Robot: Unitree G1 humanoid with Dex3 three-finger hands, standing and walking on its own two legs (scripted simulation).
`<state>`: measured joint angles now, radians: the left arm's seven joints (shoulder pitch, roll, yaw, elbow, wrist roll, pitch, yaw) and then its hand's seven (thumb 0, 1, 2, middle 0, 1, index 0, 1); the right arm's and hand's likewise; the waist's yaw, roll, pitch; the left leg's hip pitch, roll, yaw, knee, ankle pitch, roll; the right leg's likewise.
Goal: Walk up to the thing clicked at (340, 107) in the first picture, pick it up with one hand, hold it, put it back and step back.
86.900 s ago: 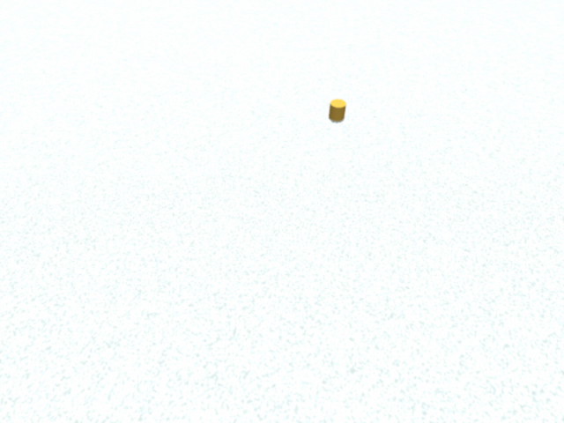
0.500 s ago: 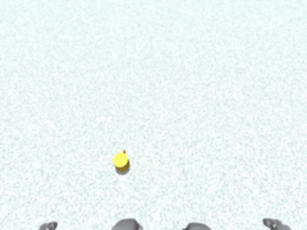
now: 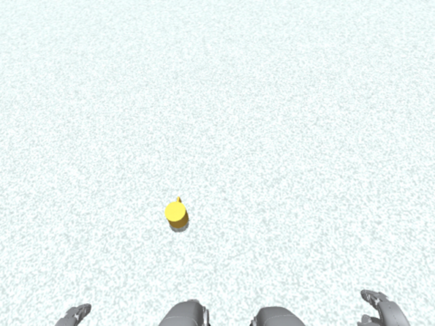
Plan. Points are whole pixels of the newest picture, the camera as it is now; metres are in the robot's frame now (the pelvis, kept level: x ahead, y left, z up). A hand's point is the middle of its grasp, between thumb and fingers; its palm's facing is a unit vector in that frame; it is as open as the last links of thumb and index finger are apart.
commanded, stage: step back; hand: left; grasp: from above
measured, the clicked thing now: (177, 211) +0.60 +0.21 -0.71
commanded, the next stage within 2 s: none
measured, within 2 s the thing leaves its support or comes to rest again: neither
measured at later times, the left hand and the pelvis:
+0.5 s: hand out of the picture -0.01 +0.31 -0.15, palm faces +0.04 -0.94 -0.35, open 7.3 cm; pelvis -0.11 +0.04 +0.02, yaw +1 degrees
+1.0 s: hand out of the picture -0.17 +0.27 -0.11, palm faces -0.05 -0.89 -0.45, open 7.4 cm; pelvis -0.26 +0.00 +0.01, yaw -3 degrees
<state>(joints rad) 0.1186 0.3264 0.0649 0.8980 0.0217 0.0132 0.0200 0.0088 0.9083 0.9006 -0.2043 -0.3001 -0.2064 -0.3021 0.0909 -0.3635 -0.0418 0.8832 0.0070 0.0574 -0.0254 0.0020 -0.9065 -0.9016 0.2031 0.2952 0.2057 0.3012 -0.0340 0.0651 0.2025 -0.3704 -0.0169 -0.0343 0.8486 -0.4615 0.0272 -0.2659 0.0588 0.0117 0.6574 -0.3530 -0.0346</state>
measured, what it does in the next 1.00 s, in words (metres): walks backwards: left foot, then right foot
